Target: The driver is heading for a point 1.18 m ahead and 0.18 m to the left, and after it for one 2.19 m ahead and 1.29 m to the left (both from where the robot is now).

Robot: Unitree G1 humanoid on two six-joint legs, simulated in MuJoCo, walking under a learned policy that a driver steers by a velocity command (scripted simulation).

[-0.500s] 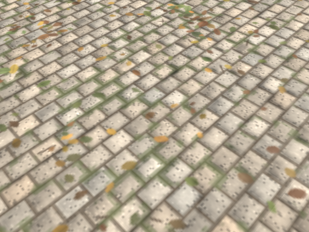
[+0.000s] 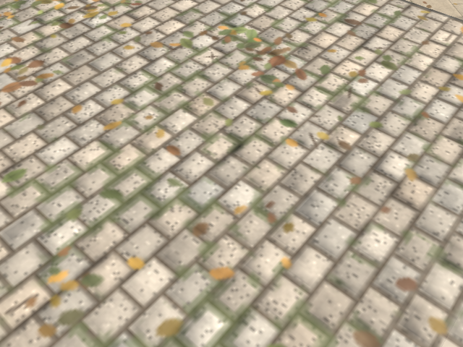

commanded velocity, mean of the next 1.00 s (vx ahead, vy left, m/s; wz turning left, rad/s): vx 0.50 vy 0.00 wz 0.34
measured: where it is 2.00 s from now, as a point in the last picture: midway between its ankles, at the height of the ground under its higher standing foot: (180, 201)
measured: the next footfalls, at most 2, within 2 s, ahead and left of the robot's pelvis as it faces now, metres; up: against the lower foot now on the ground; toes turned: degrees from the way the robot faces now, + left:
right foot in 0.30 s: +0.34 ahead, -0.17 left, +0.00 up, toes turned +0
left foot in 0.86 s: +0.58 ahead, +0.12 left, +0.00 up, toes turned +23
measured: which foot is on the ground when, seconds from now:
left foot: down 0.00-0.32, up 0.34-0.84, down 0.86-1.00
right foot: up 0.00-0.28, down 0.30-0.88, up 0.90-1.00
